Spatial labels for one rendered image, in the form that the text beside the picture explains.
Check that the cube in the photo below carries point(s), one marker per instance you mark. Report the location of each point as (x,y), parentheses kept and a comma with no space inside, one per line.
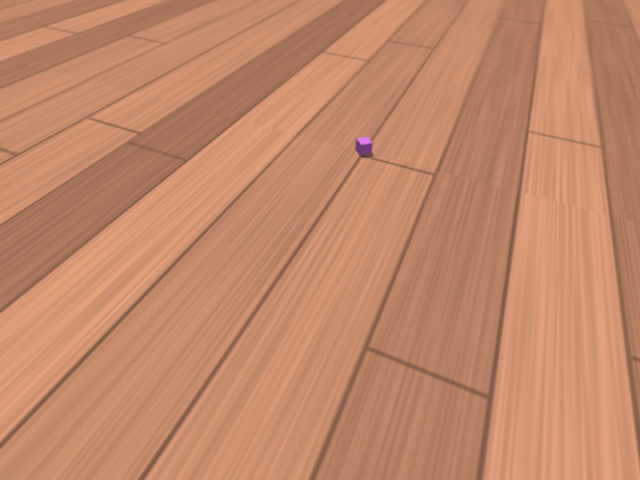
(363,146)

